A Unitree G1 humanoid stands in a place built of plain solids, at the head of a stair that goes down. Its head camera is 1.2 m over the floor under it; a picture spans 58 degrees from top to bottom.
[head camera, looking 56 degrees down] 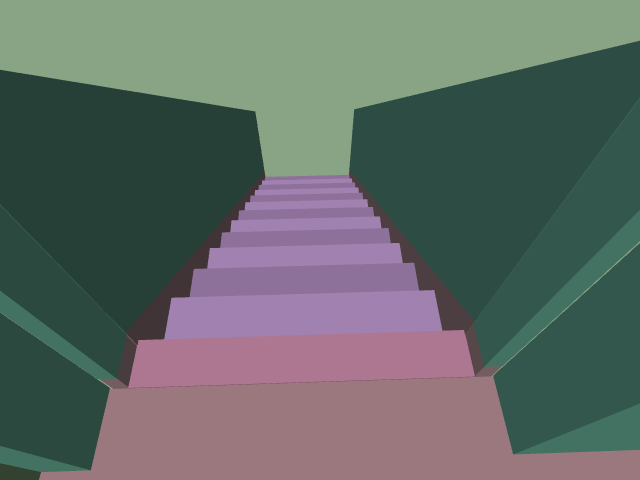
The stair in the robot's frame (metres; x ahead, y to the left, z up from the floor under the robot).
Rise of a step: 0.20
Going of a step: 0.24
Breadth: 0.95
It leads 2 degrees to the left of straight ahead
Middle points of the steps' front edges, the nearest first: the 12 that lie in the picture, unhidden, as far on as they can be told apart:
0.48 0.05 0.00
0.71 0.06 -0.20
0.95 0.07 -0.40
1.19 0.07 -0.61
1.42 0.08 -0.81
1.66 0.09 -1.01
1.90 0.10 -1.21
2.13 0.11 -1.42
2.37 0.11 -1.62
2.61 0.12 -1.82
2.84 0.13 -2.02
3.08 0.14 -2.23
